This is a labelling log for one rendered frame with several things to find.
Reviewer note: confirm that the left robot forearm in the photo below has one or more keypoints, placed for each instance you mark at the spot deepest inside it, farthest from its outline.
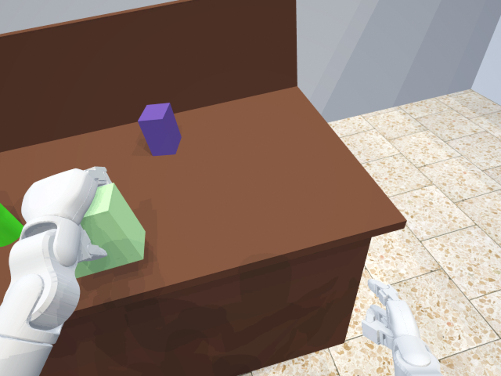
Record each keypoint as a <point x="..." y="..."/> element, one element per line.
<point x="42" y="295"/>

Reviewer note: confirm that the sponge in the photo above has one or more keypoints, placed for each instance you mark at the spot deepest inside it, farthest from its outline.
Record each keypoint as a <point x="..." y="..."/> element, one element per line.
<point x="111" y="224"/>

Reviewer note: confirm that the right robot forearm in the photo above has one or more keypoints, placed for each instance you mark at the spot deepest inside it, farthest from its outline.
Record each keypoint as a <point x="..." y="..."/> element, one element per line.
<point x="413" y="357"/>

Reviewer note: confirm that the table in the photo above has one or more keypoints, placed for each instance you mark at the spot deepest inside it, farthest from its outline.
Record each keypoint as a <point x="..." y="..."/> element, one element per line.
<point x="257" y="229"/>

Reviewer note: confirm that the robot right hand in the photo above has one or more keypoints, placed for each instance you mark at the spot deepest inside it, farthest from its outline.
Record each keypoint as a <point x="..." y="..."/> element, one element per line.
<point x="384" y="326"/>

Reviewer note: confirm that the robot left hand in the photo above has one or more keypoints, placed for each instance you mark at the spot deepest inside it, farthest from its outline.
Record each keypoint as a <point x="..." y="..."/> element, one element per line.
<point x="69" y="195"/>

